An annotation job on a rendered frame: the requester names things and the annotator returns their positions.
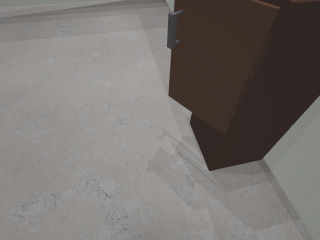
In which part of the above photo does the handle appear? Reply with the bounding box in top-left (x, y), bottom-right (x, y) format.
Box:
top-left (167, 10), bottom-right (183, 49)

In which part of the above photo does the cupboard door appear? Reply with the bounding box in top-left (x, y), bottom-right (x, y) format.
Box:
top-left (168, 0), bottom-right (281, 133)

